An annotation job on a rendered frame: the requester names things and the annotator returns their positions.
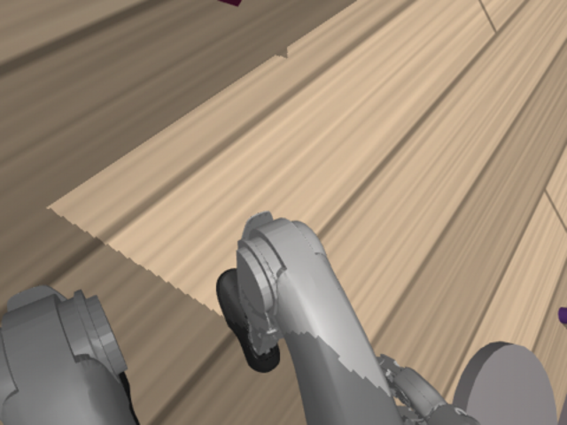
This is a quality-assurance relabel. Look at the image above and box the right robot arm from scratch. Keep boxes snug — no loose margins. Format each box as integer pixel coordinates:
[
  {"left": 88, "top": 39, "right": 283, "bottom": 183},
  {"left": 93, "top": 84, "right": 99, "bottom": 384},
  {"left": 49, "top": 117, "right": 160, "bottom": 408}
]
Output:
[{"left": 427, "top": 404, "right": 481, "bottom": 425}]

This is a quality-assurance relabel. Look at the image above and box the right robot foot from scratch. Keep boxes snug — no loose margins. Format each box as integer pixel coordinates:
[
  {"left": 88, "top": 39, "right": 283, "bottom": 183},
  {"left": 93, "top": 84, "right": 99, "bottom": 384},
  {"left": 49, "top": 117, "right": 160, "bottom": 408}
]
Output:
[{"left": 216, "top": 268, "right": 280, "bottom": 373}]

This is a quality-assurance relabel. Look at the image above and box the left robot foot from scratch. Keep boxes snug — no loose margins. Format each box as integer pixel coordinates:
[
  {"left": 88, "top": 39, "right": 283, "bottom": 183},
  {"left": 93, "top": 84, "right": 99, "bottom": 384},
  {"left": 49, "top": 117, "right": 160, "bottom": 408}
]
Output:
[{"left": 119, "top": 371, "right": 140, "bottom": 425}]

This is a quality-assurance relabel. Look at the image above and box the right robot hand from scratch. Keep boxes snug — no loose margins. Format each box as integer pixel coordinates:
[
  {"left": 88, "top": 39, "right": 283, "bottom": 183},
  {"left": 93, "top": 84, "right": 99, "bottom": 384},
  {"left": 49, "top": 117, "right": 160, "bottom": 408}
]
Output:
[{"left": 377, "top": 353, "right": 447, "bottom": 425}]

